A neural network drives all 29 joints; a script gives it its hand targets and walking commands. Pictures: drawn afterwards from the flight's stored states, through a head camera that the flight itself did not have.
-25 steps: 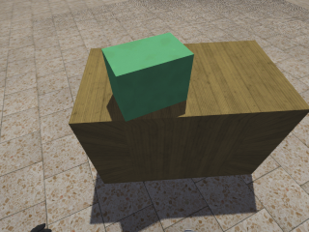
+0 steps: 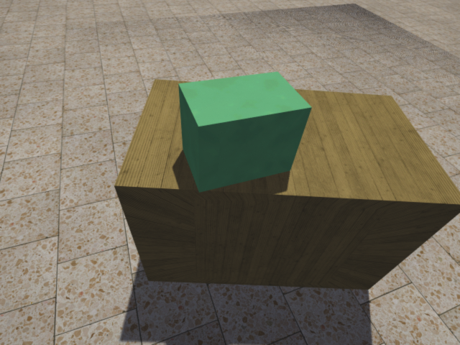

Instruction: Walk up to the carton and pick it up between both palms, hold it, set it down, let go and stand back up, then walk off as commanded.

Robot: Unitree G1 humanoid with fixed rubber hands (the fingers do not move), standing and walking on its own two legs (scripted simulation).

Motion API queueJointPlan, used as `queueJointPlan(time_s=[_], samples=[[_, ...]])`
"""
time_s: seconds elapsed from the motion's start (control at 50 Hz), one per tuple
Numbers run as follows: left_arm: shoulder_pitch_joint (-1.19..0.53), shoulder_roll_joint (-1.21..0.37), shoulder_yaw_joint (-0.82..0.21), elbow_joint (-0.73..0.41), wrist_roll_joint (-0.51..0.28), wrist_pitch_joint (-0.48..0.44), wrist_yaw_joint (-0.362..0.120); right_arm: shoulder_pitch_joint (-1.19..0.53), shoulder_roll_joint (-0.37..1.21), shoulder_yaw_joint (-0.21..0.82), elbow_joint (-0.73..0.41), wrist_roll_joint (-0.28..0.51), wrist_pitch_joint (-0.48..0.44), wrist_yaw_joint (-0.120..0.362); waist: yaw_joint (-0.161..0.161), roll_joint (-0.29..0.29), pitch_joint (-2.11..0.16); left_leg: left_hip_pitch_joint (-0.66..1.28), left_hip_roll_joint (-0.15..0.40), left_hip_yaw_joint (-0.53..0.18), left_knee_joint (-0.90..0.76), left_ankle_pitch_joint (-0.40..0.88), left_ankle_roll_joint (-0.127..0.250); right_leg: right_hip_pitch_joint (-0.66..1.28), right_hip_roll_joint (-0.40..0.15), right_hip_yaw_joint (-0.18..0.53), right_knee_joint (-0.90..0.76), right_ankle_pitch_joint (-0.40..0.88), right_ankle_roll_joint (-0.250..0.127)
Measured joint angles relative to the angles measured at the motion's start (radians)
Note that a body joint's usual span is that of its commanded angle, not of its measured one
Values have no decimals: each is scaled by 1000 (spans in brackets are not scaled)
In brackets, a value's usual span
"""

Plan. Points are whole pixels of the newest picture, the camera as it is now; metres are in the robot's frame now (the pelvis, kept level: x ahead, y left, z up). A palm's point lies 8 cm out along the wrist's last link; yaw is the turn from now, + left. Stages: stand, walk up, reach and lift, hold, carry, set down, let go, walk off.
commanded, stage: walk up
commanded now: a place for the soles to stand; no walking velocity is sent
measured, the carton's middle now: (239, 130) +0.66 -0.01 -0.01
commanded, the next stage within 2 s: none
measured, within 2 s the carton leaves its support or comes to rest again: neither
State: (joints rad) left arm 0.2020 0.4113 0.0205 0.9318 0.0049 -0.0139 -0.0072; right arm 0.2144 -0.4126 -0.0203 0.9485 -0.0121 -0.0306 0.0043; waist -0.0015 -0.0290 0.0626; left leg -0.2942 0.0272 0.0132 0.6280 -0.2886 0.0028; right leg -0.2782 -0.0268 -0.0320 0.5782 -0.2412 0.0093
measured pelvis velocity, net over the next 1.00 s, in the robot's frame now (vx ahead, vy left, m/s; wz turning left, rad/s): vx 0.05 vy -0.01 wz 0.00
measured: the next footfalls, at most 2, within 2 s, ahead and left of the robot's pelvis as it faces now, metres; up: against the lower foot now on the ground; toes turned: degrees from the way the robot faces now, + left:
left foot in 1.56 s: +0.37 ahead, +0.09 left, +0.00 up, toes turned +5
right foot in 1.94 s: +0.36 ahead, -0.15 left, +0.00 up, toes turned +0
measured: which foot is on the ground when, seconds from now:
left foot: down 0.00-1.00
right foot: down 0.00-1.00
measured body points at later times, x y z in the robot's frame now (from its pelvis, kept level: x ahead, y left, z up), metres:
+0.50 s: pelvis +0.02 +0.00 +0.02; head +0.02 -0.01 +0.47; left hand +0.11 +0.32 -0.10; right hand +0.13 -0.31 -0.11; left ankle +0.03 +0.12 -0.73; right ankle +0.04 -0.13 -0.73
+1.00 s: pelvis +0.05 -0.01 +0.02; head +0.05 -0.02 +0.47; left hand +0.13 +0.32 -0.09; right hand +0.10 -0.35 -0.10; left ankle +0.03 +0.12 -0.73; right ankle +0.05 -0.14 -0.71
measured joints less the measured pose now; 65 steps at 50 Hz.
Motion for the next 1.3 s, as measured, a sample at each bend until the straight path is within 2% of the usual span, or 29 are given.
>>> queueJointPlan(time_s=[0.26,0.54,0.82,0.84,0.9,0.92,0.94,0.98,1.06,1.1,1.12,1.14,1.18,1.24,1.3], samples=[[-45,-15,-27,115,-2,-21,-4,-124,28,28,93,14,5,9,24,43,-46,87,-13,-1,-162,64,-2,79,-10,-5,-136,35,12],[-102,-20,-26,168,-4,-17,7,-136,34,26,186,12,17,8,7,38,-40,143,-22,-3,-256,100,-3,128,-17,-10,-212,58,15],[-116,-29,-21,187,0,-9,7,-125,33,23,207,7,18,4,-6,26,-44,165,-22,-5,-279,103,-5,150,-16,-12,-235,61,15],[-109,-28,-12,176,4,-8,1,-118,33,16,197,3,17,9,-6,27,-47,159,-21,-4,-263,79,1,144,-15,-13,-217,33,7],[-57,-11,13,136,19,-5,-21,-67,29,-9,155,-12,6,26,-2,20,-80,146,-25,2,-204,-75,33,109,-16,-4,-113,-172,-28],[-41,-1,20,126,23,-3,-27,-49,26,-18,142,-16,2,29,-2,15,-89,147,-27,5,-206,-89,41,91,-16,1,-75,-209,-32],[-30,9,27,116,25,-1,-32,-34,20,-29,131,-18,-3,31,-4,15,-88,152,-25,6,-217,-66,47,68,-13,4,-23,-207,-32],[-23,22,36,97,27,-4,-38,-11,0,-49,110,-22,-13,30,-13,29,-57,169,-13,-1,-244,60,55,28,-6,2,55,-196,-28],[-13,45,57,62,29,-8,-50,35,-26,-66,80,-24,-9,33,-29,17,-13,214,-6,8,-245,25,13,-32,-29,20,60,-193,-27],[-3,46,68,44,24,-17,-55,52,-44,-67,70,-21,4,38,-30,25,-2,214,9,8,-188,-27,8,-19,-29,8,-7,-83,-29],[5,46,74,36,22,-26,-53,57,-53,-67,65,-20,11,38,-30,39,4,197,27,2,-116,-74,18,-6,-16,-5,-16,5,-24],[13,43,80,29,24,-34,-47,60,-59,-66,60,-19,17,36,-29,58,10,162,38,-23,-3,-136,32,0,1,-21,3,35,-22],[44,29,83,19,27,-38,-35,64,-54,-59,54,-13,32,31,-13,74,-1,72,1,-84,232,-189,38,27,19,-33,16,-21,-31],[98,11,72,9,16,-39,-26,55,-40,-44,36,-2,30,34,17,71,-18,-38,-37,-80,404,-132,43,100,24,-21,-59,-33,-51],[135,-4,61,-4,5,-54,-20,47,-39,-41,3,2,17,41,28,87,-15,-125,-24,-90,403,-21,31,174,33,-27,-153,-5,-39]])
